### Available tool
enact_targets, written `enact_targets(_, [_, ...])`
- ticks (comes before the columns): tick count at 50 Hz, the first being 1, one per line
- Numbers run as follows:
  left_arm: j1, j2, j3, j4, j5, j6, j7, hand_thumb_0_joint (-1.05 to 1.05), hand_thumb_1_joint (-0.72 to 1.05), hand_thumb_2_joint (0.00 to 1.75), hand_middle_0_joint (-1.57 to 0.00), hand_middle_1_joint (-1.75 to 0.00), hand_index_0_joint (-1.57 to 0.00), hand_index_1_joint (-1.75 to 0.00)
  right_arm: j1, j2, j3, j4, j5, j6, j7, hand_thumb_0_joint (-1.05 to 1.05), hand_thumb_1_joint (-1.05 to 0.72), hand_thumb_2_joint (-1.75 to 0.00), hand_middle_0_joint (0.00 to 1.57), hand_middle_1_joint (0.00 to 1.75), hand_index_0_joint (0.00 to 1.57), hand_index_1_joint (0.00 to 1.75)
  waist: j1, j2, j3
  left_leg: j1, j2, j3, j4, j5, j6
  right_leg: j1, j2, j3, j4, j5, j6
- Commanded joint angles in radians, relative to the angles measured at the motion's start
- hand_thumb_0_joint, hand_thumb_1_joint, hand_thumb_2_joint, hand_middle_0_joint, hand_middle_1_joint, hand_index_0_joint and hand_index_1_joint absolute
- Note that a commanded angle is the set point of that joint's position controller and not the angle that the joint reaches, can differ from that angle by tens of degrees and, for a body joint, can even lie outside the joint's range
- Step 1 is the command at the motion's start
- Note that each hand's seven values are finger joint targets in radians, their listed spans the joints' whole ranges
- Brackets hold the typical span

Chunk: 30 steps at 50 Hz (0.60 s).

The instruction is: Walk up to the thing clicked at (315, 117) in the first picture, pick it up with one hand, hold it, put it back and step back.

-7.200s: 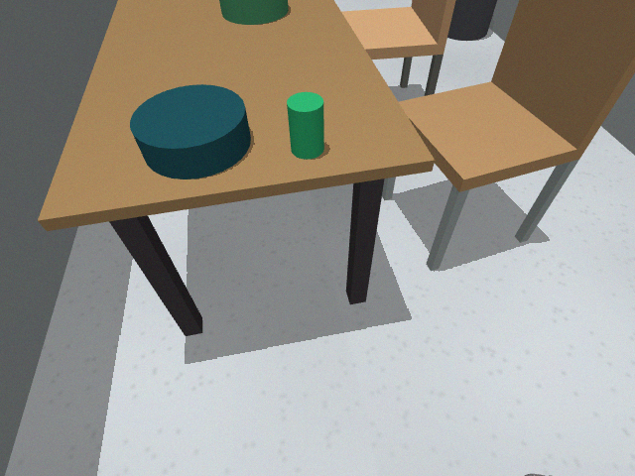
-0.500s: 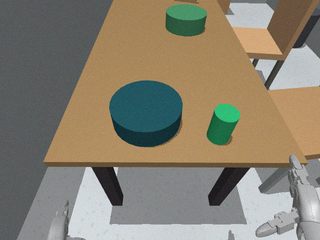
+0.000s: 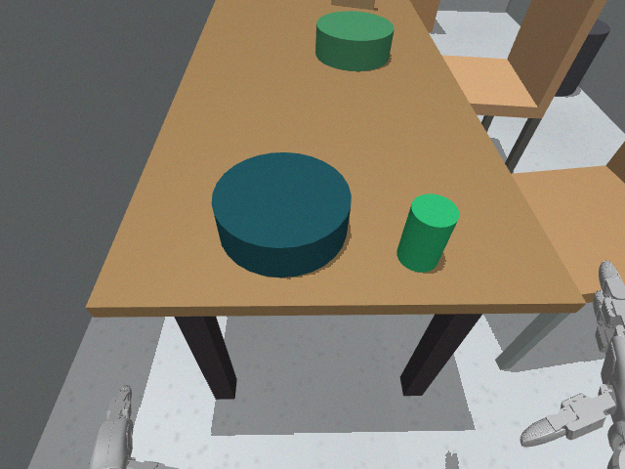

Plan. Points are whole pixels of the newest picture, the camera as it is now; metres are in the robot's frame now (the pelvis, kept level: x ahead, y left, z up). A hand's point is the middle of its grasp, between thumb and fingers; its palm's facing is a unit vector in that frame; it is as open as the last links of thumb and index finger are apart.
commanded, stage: rise first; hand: right
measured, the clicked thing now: (425, 234) +0.45 -0.19 +0.01
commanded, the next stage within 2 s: go down in 0.34 s
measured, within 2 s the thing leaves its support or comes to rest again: neither
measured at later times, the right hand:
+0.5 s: hand (581, 360) +0.18 -0.26 +0.11, palm faces +0.34 +0.84 -0.43, open 17.6 cm
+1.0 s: hand (589, 315) +0.23 -0.29 +0.11, palm faces +0.31 +0.90 -0.31, open 17.5 cm
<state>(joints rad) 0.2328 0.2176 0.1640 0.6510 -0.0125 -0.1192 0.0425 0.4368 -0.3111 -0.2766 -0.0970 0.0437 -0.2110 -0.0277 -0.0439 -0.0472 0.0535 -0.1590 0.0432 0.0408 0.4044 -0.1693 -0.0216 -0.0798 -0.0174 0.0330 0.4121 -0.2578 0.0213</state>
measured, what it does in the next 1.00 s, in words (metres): stands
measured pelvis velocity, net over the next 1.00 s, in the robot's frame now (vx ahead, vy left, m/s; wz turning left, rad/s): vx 0.01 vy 0.00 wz -0.01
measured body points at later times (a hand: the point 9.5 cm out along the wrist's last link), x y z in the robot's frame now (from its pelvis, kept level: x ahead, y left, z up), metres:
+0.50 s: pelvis +0.00 +0.00 +0.00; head -0.01 +0.02 +0.45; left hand +0.16 +0.27 -0.09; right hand +0.16 -0.30 +0.13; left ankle +0.04 +0.13 -0.74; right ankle -0.02 -0.14 -0.74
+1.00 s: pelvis +0.01 +0.00 +0.00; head +0.00 +0.01 +0.45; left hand +0.17 +0.26 -0.09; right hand +0.21 -0.34 +0.13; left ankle +0.04 +0.13 -0.74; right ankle -0.02 -0.14 -0.74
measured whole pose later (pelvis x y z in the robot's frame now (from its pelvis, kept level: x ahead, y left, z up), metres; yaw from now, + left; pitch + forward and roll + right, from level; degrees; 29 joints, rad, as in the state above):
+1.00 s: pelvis +0.01 +0.00 +0.00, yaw +0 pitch -2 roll +0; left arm 0.17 0.21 0.14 0.74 0.00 -0.13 0.09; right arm 0.25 -0.37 -0.46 0.06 0.17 -0.28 0.18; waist -0.02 -0.03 0.02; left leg -0.20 0.05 0.05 0.43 -0.19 -0.03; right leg -0.13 -0.02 0.04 0.45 -0.28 0.02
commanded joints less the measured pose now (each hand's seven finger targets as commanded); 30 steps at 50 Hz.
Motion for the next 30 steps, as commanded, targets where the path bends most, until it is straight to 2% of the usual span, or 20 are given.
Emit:
enact_targets(1, [-0.09, 0.121, 0.028, -0.164, -0.005, -0.064, 0.003, 0.0, -0.55, 0.05, -0.05, -0.05, -0.05, -0.06, -0.086, -0.19, -0.111, -0.219, 0.003, -0.078, -0.011, 0.0, 0.6, -0.02, 0.05, 0.05, 0.05, 0.05, -0.004, 0.018, -0.067, 0.077, -0.03, 0.049, -0.062, 0.012, 0.024, -0.105, 0.028, -0.054, -0.098, 0.102, -0.03])
enact_targets(2, [-0.093, 0.12, 0.027, -0.167, -0.004, -0.064, 0.003, 0.0, -0.56, 0.05, -0.05, -0.05, -0.04, -0.06, -0.088, -0.195, -0.117, -0.221, 0.001, -0.083, -0.011, 0.0, 0.61, -0.02, 0.05, 0.05, 0.05, 0.05, -0.005, 0.01, -0.058, 0.073, -0.028, 0.048, -0.067, -0.012, 0.024, -0.107, 0.033, -0.058, -0.103, 0.081, -0.03])
enact_targets(5, [-0.086, 0.157, 0.066, -0.148, -0.003, -0.066, 0.009, 0.0, -0.55, 0.05, -0.05, -0.05, -0.05, -0.05, -0.092, -0.214, -0.144, -0.19, 0.003, -0.089, -0.012, 0.0, 0.59, -0.02, 0.05, 0.05, 0.05, 0.05, 0.0, 0.024, -0.057, 0.068, -0.021, 0.042, -0.079, -0.033, 0.02, -0.104, 0.037, -0.06, -0.102, 0.06, -0.036])
enact_targets(7, [-0.08, 0.142, 0.059, -0.118, -0.004, -0.067, 0.007, 0.0, -0.55, 0.05, -0.05, -0.05, -0.05, -0.05, -0.086, -0.209, -0.145, -0.2, 0.005, -0.094, -0.009, 0.0, 0.61, -0.03, 0.05, 0.05, 0.05, 0.05, -0.006, 0.008, -0.051, 0.063, -0.022, 0.042, -0.073, -0.022, 0.023, -0.103, 0.037, -0.06, -0.1, 0.071, -0.033])
enact_targets(9, [-0.104, 0.149, 0.061, -0.158, -0.004, -0.075, 0.006, 0.0, -0.54, 0.05, -0.05, -0.05, -0.05, -0.05, -0.093, -0.21, -0.144, -0.226, 0.005, -0.104, -0.009, 0.0, 0.6, -0.03, 0.05, 0.05, 0.05, 0.05, -0.002, 0.01, -0.081, 0.077, -0.025, 0.044, -0.07, -0.016, 0.023, -0.097, 0.035, -0.059, -0.098, 0.077, -0.033])
enact_targets(10, [-0.112, 0.11, 0.02, -0.17, -0.004, -0.076, 0.001, 0.0, -0.55, 0.06, -0.05, -0.05, -0.05, -0.05, -0.087, -0.197, -0.133, -0.24, 0.004, -0.108, -0.007, 0.0, 0.6, -0.03, 0.05, 0.05, 0.05, 0.05, -0.011, 0.025, -0.075, 0.081, -0.026, 0.047, -0.072, -0.014, 0.023, -0.104, 0.035, -0.057, -0.097, 0.084, -0.033])
enact_targets(11, [-0.109, 0.107, 0.02, -0.163, -0.007, -0.076, 0.001, 0.0, -0.55, 0.06, -0.05, -0.05, -0.05, -0.06, -0.089, -0.206, -0.14, -0.242, 0.006, -0.111, -0.008, 0.0, 0.6, -0.03, 0.05, 0.05, 0.05, 0.05, -0.016, 0.031, -0.072, 0.086, -0.026, 0.046, -0.077, -0.02, 0.022, -0.113, 0.036, -0.058, -0.1, 0.078, -0.035])
enact_targets(13, [-0.118, 0.112, 0.023, -0.171, -0.007, -0.077, 0.001, 0.0, -0.55, 0.06, -0.05, -0.05, -0.05, -0.06, -0.073, -0.205, -0.137, -0.247, 0.005, -0.121, -0.008, 0.0, 0.6, -0.03, 0.05, 0.06, 0.05, 0.06, -0.019, 0.013, -0.062, 0.086, -0.023, 0.043, -0.077, -0.03, 0.024, -0.114, 0.039, -0.061, -0.1, 0.07, -0.033])
enact_targets(14, [-0.1, 0.135, 0.049, -0.153, -0.003, -0.075, 0.005, 0.0, -0.55, 0.06, -0.05, -0.05, -0.05, -0.06, -0.078, -0.212, -0.148, -0.226, 0.005, -0.119, -0.01, 0.0, 0.6, -0.03, 0.05, 0.06, 0.05, 0.06, -0.005, 0.032, -0.071, 0.082, -0.025, 0.045, -0.077, -0.02, 0.022, -0.107, 0.035, -0.057, -0.097, 0.079, -0.034])
enact_targets(17, [-0.093, 0.144, 0.061, -0.127, -0.004, -0.075, 0.003, 0.0, -0.55, 0.07, -0.05, -0.05, -0.05, -0.05, -0.053, -0.215, -0.156, -0.243, 0.005, -0.122, -0.008, 0.0, 0.61, -0.04, 0.05, 0.06, 0.05, 0.06, -0.017, -0.012, -0.056, 0.077, -0.027, 0.047, -0.074, -0.03, 0.026, -0.117, 0.036, -0.057, -0.106, 0.066, -0.03])
enact_targets(18, [-0.108, 0.157, 0.071, -0.153, -0.005, -0.077, 0.004, 0.0, -0.54, 0.07, -0.05, -0.05, -0.05, -0.05, -0.056, -0.215, -0.158, -0.249, 0.006, -0.125, -0.007, 0.0, 0.61, -0.04, 0.05, 0.06, 0.05, 0.06, -0.004, -0.003, -0.067, 0.077, -0.025, 0.044, -0.075, -0.015, 0.025, -0.103, 0.037, -0.059, -0.102, 0.079, -0.031])
enact_targets(20, [-0.093, 0.134, 0.048, -0.135, -0.006, -0.077, 0.0, 0.0, -0.54, 0.06, -0.05, -0.05, -0.05, -0.05, -0.06, -0.215, -0.162, -0.265, 0.01, -0.132, -0.005, 0.0, 0.61, -0.04, 0.05, 0.06, 0.05, 0.06, -0.01, -0.002, -0.046, 0.075, -0.027, 0.048, -0.074, -0.028, 0.026, -0.119, 0.035, -0.057, -0.105, 0.067, -0.031])
enact_targets(22, [-0.087, 0.137, 0.059, -0.126, -0.006, -0.077, 0.001, 0.0, -0.54, 0.07, -0.05, -0.06, -0.05, -0.06, -0.051, -0.22, -0.167, -0.269, 0.008, -0.133, -0.005, 0.0, 0.6, -0.04, 0.05, 0.06, 0.05, 0.06, -0.007, 0.008, -0.071, 0.081, -0.03, 0.05, -0.07, 0.001, 0.026, -0.101, 0.032, -0.054, -0.1, 0.099, -0.03])
enact_targets(23, [-0.097, 0.13, 0.056, -0.134, -0.006, -0.077, 0.002, 0.0, -0.5, 0.0, -0.05, -0.05, -0.07, -0.03, -0.057, -0.218, -0.167, -0.275, 0.008, -0.135, -0.005, 0.0, 0.53, -0.05, 0.04, 0.06, 0.06, 0.06, -0.007, 0.01, -0.079, 0.087, -0.029, 0.05, -0.068, 0.015, 0.025, -0.097, 0.033, -0.053, -0.096, 0.113, -0.03])
enact_targets(24, [-0.133, 0.08, 0.01, -0.103, 0.019, -0.08, -0.014, 0.0, -0.55, 0.04, -0.06, -0.06, -0.06, -0.06, -0.027, -0.125, -0.125, -0.283, -0.011, -0.164, 0.007, 0.0, 0.55, -0.05, 0.04, 0.05, 0.06, 0.05, 0.011, 0.042, -0.095, 0.061, -0.041, 0.046, -0.044, 0.026, 0.016, -0.105, 0.034, -0.041, -0.073, 0.101, -0.029])
enact_targets(25, [-0.121, 0.107, 0.046, -0.098, 0.016, -0.083, -0.008, 0.0, -0.55, 0.05, -0.06, -0.06, -0.06, -0.06, -0.049, -0.168, -0.174, -0.274, -0.003, -0.175, 0.007, 0.0, 0.55, -0.05, 0.04, 0.05, 0.05, 0.05, 0.005, 0.034, -0.118, 0.068, -0.039, 0.044, -0.037, 0.043, 0.017, -0.104, 0.032, -0.037, -0.07, 0.117, -0.029])
enact_targets(26, [-0.14, 0.104, 0.034, -0.094, 0.015, -0.082, -0.008, 0.0, -0.55, 0.05, -0.06, -0.06, -0.05, -0.06, -0.071, -0.18, -0.175, -0.28, -0.004, -0.18, 0.008, 0.0, 0.56, -0.05, 0.04, 0.06, 0.05, 0.06, 0.004, -0.006, -0.101, 0.053, -0.038, 0.039, -0.037, 0.025, 0.017, -0.107, 0.035, -0.04, -0.076, 0.096, -0.026])
enact_targets(27, [-0.133, 0.108, 0.035, -0.104, 0.015, -0.084, -0.004, 0.0, -0.55, 0.05, -0.06, -0.06, -0.05, -0.06, -0.065, -0.179, -0.184, -0.227, 0.001, -0.18, 0.013, 0.0, 0.55, -0.05, 0.04, 0.05, 0.06, 0.05, 0.016, 0.033, -0.099, 0.048, -0.041, 0.043, -0.036, 0.023, 0.016, -0.107, 0.031, -0.034, -0.073, 0.093, -0.029])
enact_targets(29, [-0.144, 0.138, 0.054, -0.102, 0.017, -0.079, 0.0, 0.0, -0.55, 0.05, -0.06, -0.06, -0.06, -0.06, -0.071, -0.194, -0.202, -0.209, 0.012, -0.181, 0.019, 0.0, 0.55, -0.05, 0.04, 0.06, 0.06, 0.06, 0.02, 0.027, -0.098, 0.045, -0.038, 0.042, -0.034, 0.04, 0.015, -0.116, 0.034, -0.035, -0.069, 0.102, -0.029])
enact_targets(30, [-0.125, 0.163, 0.08, -0.095, 0.019, -0.074, 0.007, 0.0, -0.55, 0.04, -0.06, -0.06, -0.06, -0.06, -0.101, -0.217, -0.224, -0.215, 0.015, -0.18, 0.023, 0.0, 0.56, -0.06, 0.03, 0.06, 0.05, 0.06, 0.025, 0.021, -0.11, 0.038, -0.037, 0.039, -0.033, 0.045, 0.015, -0.109, 0.034, -0.034, -0.067, 0.101, -0.031])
